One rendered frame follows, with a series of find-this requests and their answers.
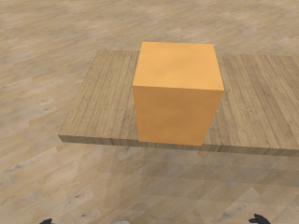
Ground table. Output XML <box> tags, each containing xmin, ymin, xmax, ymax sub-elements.
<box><xmin>57</xmin><ymin>49</ymin><xmax>299</xmax><ymax>158</ymax></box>

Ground carton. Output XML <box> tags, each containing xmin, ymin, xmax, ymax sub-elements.
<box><xmin>133</xmin><ymin>41</ymin><xmax>225</xmax><ymax>147</ymax></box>

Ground robot right hand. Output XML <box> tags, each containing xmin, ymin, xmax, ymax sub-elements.
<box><xmin>249</xmin><ymin>214</ymin><xmax>271</xmax><ymax>224</ymax></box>

